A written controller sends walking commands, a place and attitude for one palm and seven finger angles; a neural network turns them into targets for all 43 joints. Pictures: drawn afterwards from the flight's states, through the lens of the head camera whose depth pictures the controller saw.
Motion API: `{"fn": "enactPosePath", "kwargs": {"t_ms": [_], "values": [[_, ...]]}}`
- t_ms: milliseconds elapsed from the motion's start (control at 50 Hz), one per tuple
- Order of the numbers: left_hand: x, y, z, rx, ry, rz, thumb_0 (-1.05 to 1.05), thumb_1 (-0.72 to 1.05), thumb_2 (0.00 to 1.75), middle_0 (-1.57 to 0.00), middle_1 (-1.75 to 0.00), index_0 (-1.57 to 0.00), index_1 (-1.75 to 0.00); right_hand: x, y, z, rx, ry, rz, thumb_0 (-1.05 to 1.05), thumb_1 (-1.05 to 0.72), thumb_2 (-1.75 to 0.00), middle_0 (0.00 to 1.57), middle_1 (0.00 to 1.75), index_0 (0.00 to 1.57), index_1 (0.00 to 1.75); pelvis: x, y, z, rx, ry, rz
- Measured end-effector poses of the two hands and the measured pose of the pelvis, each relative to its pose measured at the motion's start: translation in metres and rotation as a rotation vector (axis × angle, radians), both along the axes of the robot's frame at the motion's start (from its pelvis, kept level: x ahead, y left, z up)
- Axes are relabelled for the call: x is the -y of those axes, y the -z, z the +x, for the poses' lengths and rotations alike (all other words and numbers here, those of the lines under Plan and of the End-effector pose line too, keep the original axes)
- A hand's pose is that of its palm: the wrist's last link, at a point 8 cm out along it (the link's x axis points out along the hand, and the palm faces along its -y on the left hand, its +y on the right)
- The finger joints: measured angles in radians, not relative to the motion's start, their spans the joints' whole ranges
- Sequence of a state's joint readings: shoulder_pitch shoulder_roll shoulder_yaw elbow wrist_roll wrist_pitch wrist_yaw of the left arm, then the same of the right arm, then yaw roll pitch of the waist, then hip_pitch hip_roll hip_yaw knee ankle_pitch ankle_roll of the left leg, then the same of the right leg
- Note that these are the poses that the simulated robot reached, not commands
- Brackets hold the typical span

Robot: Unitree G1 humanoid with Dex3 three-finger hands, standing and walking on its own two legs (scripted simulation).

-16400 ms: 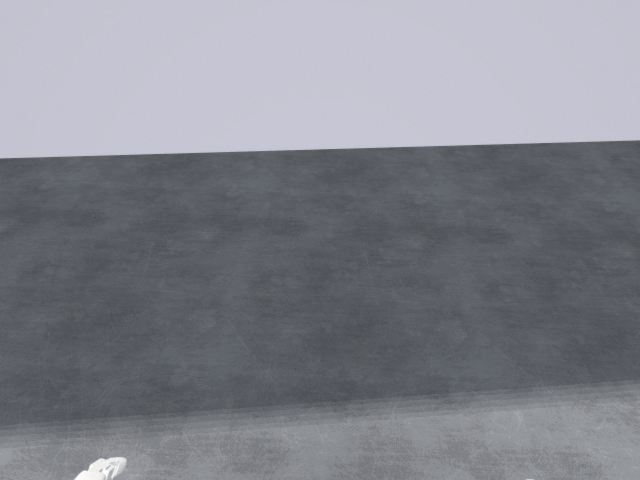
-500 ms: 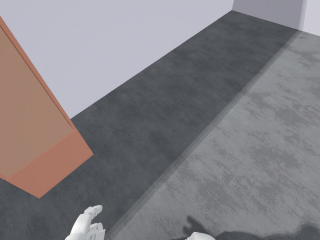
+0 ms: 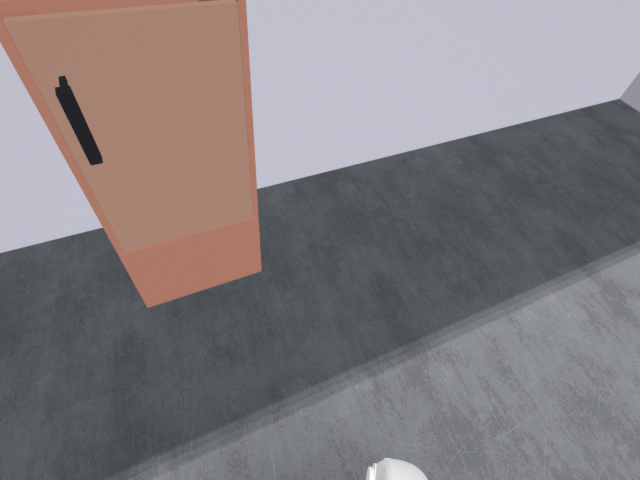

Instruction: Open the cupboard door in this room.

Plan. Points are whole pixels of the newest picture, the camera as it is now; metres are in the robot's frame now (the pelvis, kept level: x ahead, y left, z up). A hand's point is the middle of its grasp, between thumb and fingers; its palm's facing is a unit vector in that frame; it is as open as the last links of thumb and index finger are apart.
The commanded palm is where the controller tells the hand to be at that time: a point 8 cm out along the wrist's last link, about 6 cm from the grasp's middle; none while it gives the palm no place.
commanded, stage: turn to face it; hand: left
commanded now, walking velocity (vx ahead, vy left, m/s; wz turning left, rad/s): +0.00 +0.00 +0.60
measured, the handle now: (80, 121) +0.67 +0.49 +0.00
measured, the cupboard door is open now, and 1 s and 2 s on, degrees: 0 0 0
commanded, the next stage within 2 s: take the last steps up to it in 0.62 s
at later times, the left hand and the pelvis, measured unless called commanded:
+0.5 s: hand out of the picture +0.00 +0.15 -0.14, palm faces +0.29 -0.91 -0.30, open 7.4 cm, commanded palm none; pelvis -0.04 -0.07 +0.00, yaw +16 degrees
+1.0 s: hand out of the picture -0.15 +0.15 -0.17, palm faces +0.46 -0.86 -0.21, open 7.4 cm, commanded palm none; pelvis -0.06 -0.03 +0.01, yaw +25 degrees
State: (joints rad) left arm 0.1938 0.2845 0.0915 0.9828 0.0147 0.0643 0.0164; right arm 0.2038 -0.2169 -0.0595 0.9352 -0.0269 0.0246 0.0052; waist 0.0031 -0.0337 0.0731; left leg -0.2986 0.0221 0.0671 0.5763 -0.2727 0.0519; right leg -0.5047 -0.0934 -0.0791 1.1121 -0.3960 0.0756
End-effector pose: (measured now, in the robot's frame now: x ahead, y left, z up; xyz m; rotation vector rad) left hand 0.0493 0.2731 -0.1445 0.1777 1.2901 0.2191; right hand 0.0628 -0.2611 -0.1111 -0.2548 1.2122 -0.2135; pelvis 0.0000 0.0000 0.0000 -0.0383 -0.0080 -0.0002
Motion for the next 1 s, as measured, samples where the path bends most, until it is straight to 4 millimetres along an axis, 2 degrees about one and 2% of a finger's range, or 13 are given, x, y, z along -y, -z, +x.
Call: {"fn": "enactPosePath", "kwargs": {"t_ms": [80, 160, 260, 360, 420, 500, 620, 720, 840, 880, 940, 1000], "values": [[-0.008, -0.011, -0.017, 0.002, -0.039, 0.017, 0.00, 0.91, 0.89, -0.20, -0.30, -0.20, -0.30, -0.004, -0.004, 0.009, -0.002, -0.045, 0.009, 0.00, -0.91, -0.90, 0.20, 0.30, 0.20, 0.30, -0.001, -0.007, -0.003, -0.007, -0.039, 0.002], [-0.004, -0.016, -0.024, 0.023, -0.069, 0.029, 0.00, 0.91, 0.90, -0.20, -0.30, -0.20, -0.30, -0.005, -0.002, 0.015, 0.004, -0.082, 0.028, 0.00, -0.90, -0.90, 0.21, 0.30, 0.21, 0.30, 0.004, -0.008, -0.008, -0.007, -0.086, 0.006], [0.015, -0.022, -0.020, 0.088, -0.091, 0.037, 0.00, 0.91, 0.90, -0.20, -0.30, -0.20, -0.30, 0.003, 0.009, 0.014, -0.004, -0.121, 0.060, 0.00, -0.90, -0.90, 0.21, 0.30, 0.21, 0.30, 0.019, -0.005, -0.020, -0.004, -0.145, 0.017], [0.045, -0.030, -0.022, 0.165, -0.113, 0.057, 0.00, 0.91, 0.89, -0.20, -0.30, -0.20, -0.30, 0.022, 0.028, 0.012, -0.021, -0.159, 0.098, 0.00, -0.90, -0.90, 0.21, 0.30, 0.21, 0.30, 0.045, 0.003, -0.032, -0.008, -0.207, 0.036], [0.065, -0.032, -0.040, 0.182, -0.137, 0.077, 0.00, 0.90, 0.89, -0.20, -0.30, -0.20, -0.30, 0.035, 0.039, 0.014, -0.031, -0.181, 0.117, 0.00, -0.90, -0.90, 0.21, 0.30, 0.21, 0.30, 0.060, 0.007, -0.039, -0.002, -0.243, 0.047], [0.086, -0.040, -0.075, 0.135, -0.197, 0.072, 0.00, 0.90, 0.89, -0.20, -0.30, -0.20, -0.30, 0.044, 0.035, 0.017, -0.053, -0.221, 0.126, 0.00, -0.91, -0.90, 0.20, 0.30, 0.20, 0.30, 0.070, -0.002, -0.043, 0.006, -0.285, 0.068], [0.105, -0.035, -0.118, 0.068, -0.278, 0.043, 0.00, 0.90, 0.89, -0.20, -0.30, -0.20, -0.30, 0.049, 0.031, 0.015, -0.110, -0.281, 0.107, 0.00, -0.91, -0.90, 0.20, 0.30, 0.20, 0.30, 0.078, -0.007, -0.046, -0.011, -0.348, 0.077], [0.111, -0.025, -0.160, 0.010, -0.353, 0.006, 0.00, 0.90, 0.89, -0.20, -0.30, -0.21, -0.30, 0.035, 0.029, 0.022, -0.152, -0.354, 0.073, 0.00, -0.91, -0.90, 0.20, 0.30, 0.20, 0.30, 0.071, -0.006, -0.053, -0.028, -0.389, 0.069], [0.102, 0.000, -0.223, -0.088, -0.453, -0.048, 0.00, 0.90, 0.89, -0.20, -0.30, -0.21, -0.30, -0.011, 0.024, 0.043, -0.060, -0.457, 0.045, 0.00, -0.91, -0.90, 0.20, 0.30, 0.20, 0.30, 0.049, 0.005, -0.067, -0.030, -0.426, 0.036], [0.097, 0.005, -0.238, -0.131, -0.463, -0.062, 0.00, 0.90, 0.89, -0.20, -0.30, -0.20, -0.30, -0.027, 0.017, 0.044, -0.027, -0.476, 0.054, 0.00, -0.91, -0.90, 0.20, 0.30, 0.20, 0.30, 0.044, 0.004, -0.068, -0.019, -0.417, 0.044], [0.090, 0.001, -0.242, -0.155, -0.466, -0.080, 0.00, 0.90, 0.89, -0.20, -0.30, -0.20, -0.30, -0.042, 0.010, 0.037, -0.009, -0.479, 0.069, 0.00, -0.91, -0.90, 0.20, 0.30, 0.20, 0.30, 0.036, -0.003, -0.063, -0.005, -0.428, 0.029], [0.081, -0.004, -0.229, -0.121, -0.460, -0.083, 0.00, 0.91, 0.89, -0.20, -0.30, -0.20, -0.30, -0.043, 0.008, 0.027, -0.028, -0.455, 0.064, 0.00, -0.93, -0.90, 0.21, 0.30, 0.21, 0.30, 0.029, -0.008, -0.056, 0.001, -0.438, 0.025]]}}
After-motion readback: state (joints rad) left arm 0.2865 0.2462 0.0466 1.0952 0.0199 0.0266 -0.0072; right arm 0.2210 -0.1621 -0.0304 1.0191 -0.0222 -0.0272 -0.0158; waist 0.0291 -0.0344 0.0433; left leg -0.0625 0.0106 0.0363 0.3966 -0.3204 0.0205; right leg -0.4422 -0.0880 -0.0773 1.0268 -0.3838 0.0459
